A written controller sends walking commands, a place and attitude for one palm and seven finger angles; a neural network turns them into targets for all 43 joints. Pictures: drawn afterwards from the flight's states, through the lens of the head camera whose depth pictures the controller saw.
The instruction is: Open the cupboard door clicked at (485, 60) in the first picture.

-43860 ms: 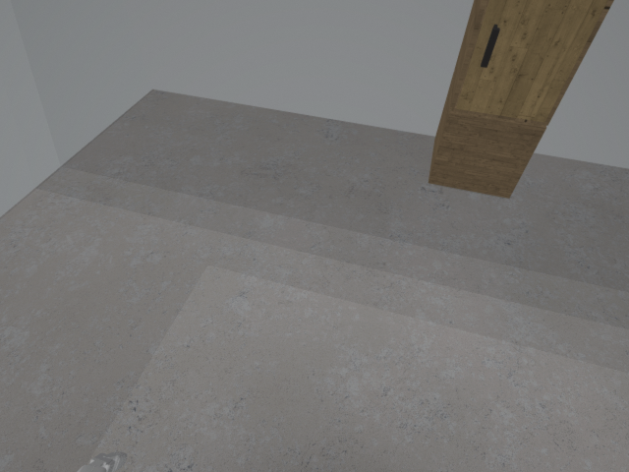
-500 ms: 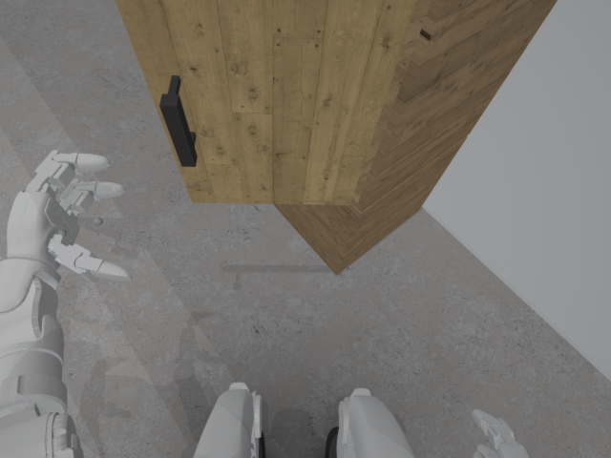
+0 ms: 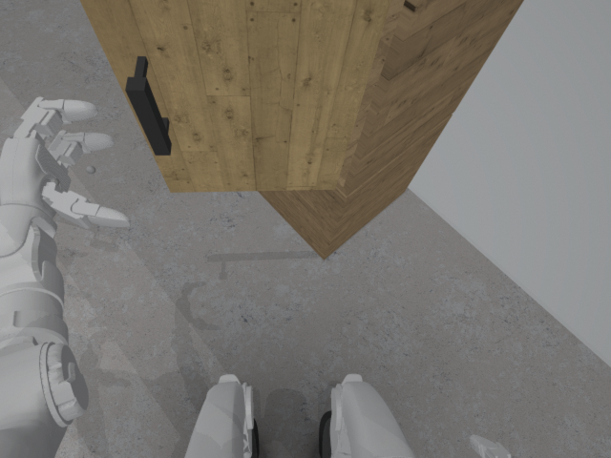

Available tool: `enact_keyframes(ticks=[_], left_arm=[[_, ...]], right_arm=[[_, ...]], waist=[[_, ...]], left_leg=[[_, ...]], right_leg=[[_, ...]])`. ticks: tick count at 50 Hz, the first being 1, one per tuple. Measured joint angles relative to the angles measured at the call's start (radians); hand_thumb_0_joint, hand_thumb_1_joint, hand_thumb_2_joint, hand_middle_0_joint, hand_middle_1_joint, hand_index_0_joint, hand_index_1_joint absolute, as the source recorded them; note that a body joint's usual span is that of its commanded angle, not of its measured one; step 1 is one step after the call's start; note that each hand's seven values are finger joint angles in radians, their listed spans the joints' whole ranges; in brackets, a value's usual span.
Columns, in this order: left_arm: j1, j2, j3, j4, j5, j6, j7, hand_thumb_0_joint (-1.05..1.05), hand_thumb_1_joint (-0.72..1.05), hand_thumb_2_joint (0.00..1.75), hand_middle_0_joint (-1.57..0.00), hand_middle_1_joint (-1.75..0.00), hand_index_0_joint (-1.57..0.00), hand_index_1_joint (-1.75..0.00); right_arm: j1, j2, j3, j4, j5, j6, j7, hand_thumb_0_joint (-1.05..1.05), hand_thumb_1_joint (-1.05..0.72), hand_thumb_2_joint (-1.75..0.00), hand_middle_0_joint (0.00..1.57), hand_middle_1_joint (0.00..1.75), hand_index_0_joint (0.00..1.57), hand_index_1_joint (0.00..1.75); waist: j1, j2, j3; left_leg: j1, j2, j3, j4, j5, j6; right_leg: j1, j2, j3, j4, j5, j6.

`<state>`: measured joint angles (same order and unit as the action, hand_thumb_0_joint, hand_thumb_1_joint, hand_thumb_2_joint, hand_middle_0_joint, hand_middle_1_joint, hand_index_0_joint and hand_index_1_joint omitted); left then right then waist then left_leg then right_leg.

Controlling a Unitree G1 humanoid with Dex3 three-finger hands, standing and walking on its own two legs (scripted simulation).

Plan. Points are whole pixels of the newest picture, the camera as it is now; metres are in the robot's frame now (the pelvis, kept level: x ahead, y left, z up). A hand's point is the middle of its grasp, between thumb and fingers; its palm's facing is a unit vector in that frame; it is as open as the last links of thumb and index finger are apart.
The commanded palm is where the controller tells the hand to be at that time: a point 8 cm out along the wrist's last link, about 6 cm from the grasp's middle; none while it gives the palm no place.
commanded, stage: move the hooked fingers beside the handle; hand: left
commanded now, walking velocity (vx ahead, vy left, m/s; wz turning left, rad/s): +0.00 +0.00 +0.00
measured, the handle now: (152, 108) +0.56 +0.21 +0.04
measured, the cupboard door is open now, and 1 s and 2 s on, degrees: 52 52 52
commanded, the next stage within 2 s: slide the fingers in behind the handle in 1.18 s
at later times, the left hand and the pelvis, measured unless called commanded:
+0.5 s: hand (107, 125) +0.52 +0.26 +0.05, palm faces +0.05 -1.00 -0.03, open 14.0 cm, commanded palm +0.50 +0.29 +0.04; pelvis +0.00 +0.00 -0.02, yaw -2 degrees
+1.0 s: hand (103, 133) +0.51 +0.26 +0.05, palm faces +0.04 -1.00 -0.02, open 14.0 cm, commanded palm +0.49 +0.29 +0.04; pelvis +0.01 +0.01 +0.00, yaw -1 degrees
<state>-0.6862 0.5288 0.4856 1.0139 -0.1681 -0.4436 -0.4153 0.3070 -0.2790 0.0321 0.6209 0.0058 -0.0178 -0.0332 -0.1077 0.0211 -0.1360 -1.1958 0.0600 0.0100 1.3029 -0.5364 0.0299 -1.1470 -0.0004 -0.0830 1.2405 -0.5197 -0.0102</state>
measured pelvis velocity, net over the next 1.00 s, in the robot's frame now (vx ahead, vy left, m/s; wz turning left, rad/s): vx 0.01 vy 0.01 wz -0.02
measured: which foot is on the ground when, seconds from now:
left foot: down 0.00-1.00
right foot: down 0.00-1.00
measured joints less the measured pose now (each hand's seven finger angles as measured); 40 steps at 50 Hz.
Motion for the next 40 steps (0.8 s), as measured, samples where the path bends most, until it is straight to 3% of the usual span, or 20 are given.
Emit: enact_keyframes(ticks=[23, 40], left_arm=[[-0.262, 0.175, 0.045, 0.169, 0.084, 0.058, 0.026, -0.02, -0.5, 0.3, -0.3, -1.2, -0.3, -1.2], [-0.186, 0.12, 0.044, 0.098, 0.065, 0.045, 0.033, -0.02, -0.5, 0.3, -0.3, -1.2, -0.3, -1.2]], right_arm=[[0.026, -0.012, 0.032, -0.01, -0.017, 0.05, 0.009, 0.0, -0.91, -0.9, 0.2, 0.3, 0.21, 0.3], [0.037, 0.007, 0.026, -0.001, -0.018, 0.074, 0.026, 0.0, -0.91, -0.9, 0.2, 0.3, 0.21, 0.3]], waist=[[-0.083, 0.014, 0.021], [-0.066, 0.013, 0.015]], left_leg=[[-0.14, 0.018, -0.022, 0.07, -0.01, 0.0], [-0.097, 0.015, -0.014, 0.035, -0.014, 0.008]], right_leg=[[-0.127, 0.018, -0.018, 0.045, 0.003, -0.003], [-0.081, 0.018, -0.009, 0.001, 0.007, 0.009]])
